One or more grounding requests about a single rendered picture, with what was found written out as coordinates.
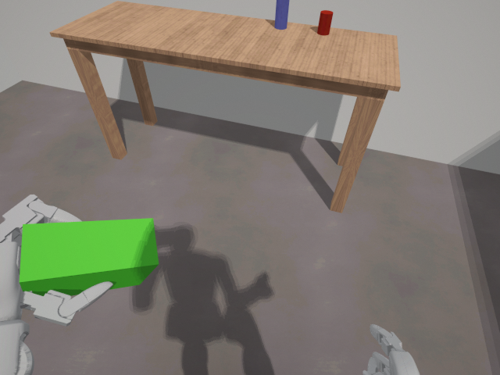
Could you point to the sponge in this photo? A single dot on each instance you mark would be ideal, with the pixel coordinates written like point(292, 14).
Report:
point(71, 257)

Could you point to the robot right hand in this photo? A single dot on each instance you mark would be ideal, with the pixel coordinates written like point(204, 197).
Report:
point(400, 362)

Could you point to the robot left forearm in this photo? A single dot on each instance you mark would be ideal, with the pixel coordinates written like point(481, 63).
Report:
point(15, 356)

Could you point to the robot left hand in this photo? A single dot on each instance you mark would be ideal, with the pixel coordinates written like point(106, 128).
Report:
point(54, 306)

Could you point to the table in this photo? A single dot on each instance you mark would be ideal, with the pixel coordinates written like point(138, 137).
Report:
point(346, 62)

